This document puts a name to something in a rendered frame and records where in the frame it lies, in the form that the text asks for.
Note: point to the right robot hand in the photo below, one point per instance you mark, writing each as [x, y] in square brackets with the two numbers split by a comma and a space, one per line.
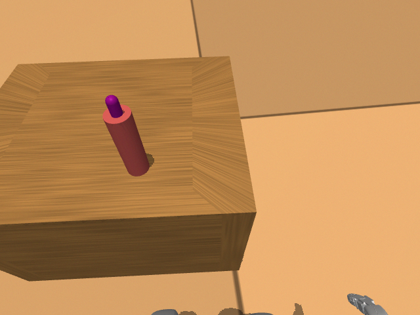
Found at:
[365, 305]

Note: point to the bottle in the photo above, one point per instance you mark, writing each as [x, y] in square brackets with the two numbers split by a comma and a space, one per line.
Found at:
[123, 130]

